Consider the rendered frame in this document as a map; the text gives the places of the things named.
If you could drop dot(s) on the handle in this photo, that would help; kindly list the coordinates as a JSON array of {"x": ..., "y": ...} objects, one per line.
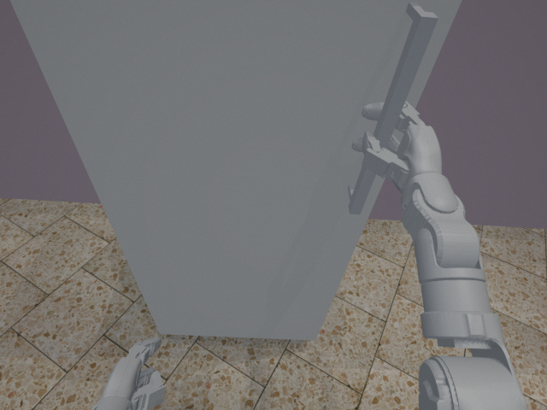
[{"x": 413, "y": 51}]

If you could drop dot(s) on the right robot upper arm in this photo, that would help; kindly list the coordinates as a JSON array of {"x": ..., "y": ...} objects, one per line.
[{"x": 467, "y": 383}]

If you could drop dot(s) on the robot right hand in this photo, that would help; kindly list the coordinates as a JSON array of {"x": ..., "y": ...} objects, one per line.
[{"x": 419, "y": 151}]

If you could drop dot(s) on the robot right forearm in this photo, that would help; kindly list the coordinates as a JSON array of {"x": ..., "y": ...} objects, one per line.
[{"x": 457, "y": 309}]

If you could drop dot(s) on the robot left hand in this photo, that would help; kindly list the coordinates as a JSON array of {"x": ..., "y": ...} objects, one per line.
[{"x": 143, "y": 389}]

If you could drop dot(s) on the fridge door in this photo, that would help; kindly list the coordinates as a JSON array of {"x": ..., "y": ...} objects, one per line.
[{"x": 217, "y": 135}]

